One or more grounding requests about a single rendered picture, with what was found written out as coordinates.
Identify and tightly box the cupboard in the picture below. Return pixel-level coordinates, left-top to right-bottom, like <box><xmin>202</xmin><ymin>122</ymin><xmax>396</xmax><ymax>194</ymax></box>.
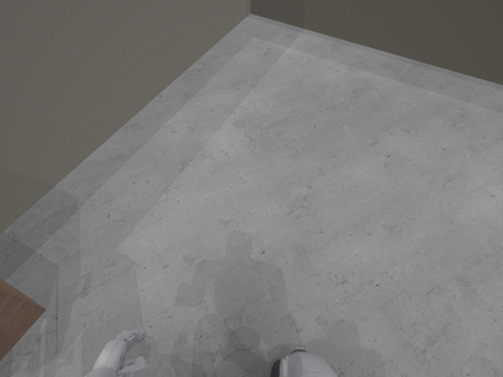
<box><xmin>0</xmin><ymin>278</ymin><xmax>46</xmax><ymax>361</ymax></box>

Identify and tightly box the right robot thigh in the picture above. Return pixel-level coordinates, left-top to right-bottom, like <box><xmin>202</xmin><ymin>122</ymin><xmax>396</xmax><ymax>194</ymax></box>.
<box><xmin>280</xmin><ymin>352</ymin><xmax>338</xmax><ymax>377</ymax></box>

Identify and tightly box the left robot hand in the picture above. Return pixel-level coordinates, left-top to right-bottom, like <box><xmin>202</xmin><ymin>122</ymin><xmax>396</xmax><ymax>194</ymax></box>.
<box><xmin>92</xmin><ymin>328</ymin><xmax>149</xmax><ymax>377</ymax></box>

